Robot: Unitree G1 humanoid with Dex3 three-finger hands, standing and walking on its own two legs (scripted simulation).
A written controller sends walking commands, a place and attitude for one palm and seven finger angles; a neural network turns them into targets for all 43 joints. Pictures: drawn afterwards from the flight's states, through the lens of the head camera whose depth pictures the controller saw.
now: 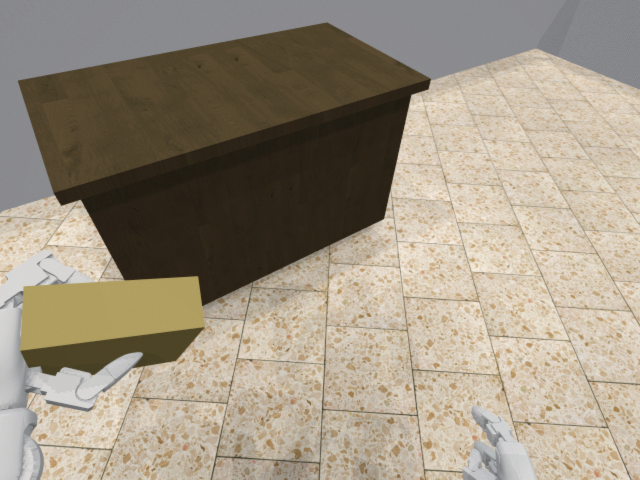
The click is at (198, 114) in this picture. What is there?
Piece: table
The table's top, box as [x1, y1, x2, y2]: [18, 23, 430, 205]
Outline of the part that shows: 430,78 328,23 321,23 18,80 53,192 60,204 62,205 427,89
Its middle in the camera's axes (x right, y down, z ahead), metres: -0.26 -0.46 +1.17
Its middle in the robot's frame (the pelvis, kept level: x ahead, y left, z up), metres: +1.17 +0.33 -0.07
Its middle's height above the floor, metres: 0.71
